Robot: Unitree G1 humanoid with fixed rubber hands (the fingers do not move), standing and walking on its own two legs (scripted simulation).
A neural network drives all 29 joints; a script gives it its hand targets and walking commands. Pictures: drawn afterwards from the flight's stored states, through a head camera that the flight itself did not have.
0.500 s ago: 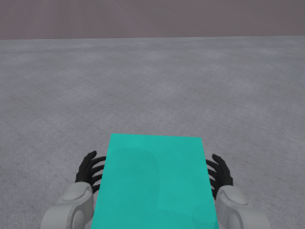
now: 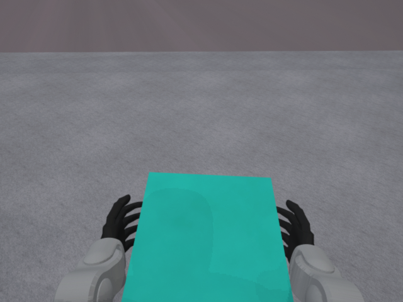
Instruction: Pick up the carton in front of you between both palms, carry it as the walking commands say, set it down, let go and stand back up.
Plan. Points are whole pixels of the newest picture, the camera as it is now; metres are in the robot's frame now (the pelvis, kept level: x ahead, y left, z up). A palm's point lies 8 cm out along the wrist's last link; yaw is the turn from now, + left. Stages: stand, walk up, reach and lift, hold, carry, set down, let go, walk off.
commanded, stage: carry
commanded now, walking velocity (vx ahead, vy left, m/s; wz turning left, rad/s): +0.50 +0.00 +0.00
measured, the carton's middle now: (205, 258) +0.23 +0.00 +0.03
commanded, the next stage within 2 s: none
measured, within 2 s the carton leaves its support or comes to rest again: neither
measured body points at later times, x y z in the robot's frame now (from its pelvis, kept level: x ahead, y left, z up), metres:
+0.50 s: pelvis +0.27 +0.00 +0.00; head +0.26 -0.01 +0.45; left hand +0.51 +0.15 +0.10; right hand +0.52 -0.15 +0.09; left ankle +0.16 +0.11 -0.72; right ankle +0.35 -0.09 -0.73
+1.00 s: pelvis +0.32 +0.01 +0.00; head +0.31 +0.01 +0.45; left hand +0.56 +0.17 +0.08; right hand +0.57 -0.14 +0.08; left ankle +0.19 +0.11 -0.73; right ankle +0.35 -0.09 -0.73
